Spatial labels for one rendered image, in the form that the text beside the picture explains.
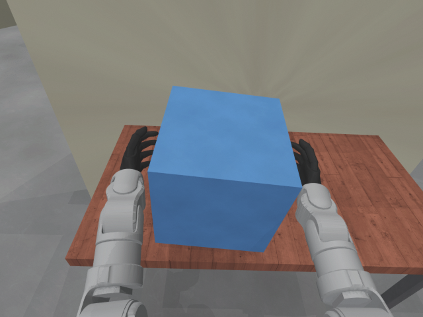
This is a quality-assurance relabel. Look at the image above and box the carton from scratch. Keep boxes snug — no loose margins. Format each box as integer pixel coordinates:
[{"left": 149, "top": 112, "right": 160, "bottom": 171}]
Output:
[{"left": 147, "top": 86, "right": 303, "bottom": 252}]

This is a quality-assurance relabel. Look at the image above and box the robot right forearm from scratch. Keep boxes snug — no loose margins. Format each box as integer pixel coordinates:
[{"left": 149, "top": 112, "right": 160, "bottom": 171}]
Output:
[{"left": 295, "top": 183, "right": 394, "bottom": 317}]

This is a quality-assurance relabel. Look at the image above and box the robot left upper arm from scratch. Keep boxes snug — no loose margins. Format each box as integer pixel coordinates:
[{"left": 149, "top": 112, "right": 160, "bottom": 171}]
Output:
[{"left": 79, "top": 299, "right": 148, "bottom": 317}]

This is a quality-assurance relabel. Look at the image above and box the robot left forearm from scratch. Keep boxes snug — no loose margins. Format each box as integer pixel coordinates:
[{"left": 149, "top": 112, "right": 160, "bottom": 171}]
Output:
[{"left": 77, "top": 169, "right": 146, "bottom": 317}]

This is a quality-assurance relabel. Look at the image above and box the robot right hand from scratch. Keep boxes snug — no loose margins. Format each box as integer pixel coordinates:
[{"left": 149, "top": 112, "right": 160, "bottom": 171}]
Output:
[{"left": 291, "top": 139, "right": 321, "bottom": 186}]

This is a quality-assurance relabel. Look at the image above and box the robot left hand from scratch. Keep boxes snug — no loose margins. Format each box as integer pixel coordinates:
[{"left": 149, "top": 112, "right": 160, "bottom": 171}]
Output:
[{"left": 120, "top": 126, "right": 159, "bottom": 172}]

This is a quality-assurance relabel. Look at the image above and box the table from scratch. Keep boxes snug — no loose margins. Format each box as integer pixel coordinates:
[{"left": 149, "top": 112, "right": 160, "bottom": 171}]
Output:
[{"left": 65, "top": 125, "right": 423, "bottom": 310}]

